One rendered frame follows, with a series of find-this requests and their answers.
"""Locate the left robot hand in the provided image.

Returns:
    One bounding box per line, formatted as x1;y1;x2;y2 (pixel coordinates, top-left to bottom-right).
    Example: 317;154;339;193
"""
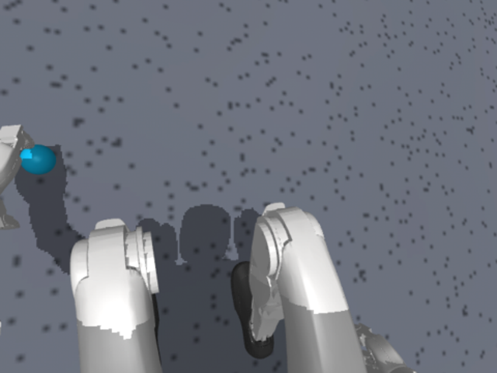
0;124;35;230

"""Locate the ball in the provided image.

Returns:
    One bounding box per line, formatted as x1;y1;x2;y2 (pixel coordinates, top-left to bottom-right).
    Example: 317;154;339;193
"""
20;145;56;175

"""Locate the right robot foot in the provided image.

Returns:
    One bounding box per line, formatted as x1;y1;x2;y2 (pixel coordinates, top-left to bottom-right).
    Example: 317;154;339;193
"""
231;261;274;359

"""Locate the right robot hand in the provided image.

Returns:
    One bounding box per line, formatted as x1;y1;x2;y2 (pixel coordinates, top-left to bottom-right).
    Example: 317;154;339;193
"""
354;323;407;373

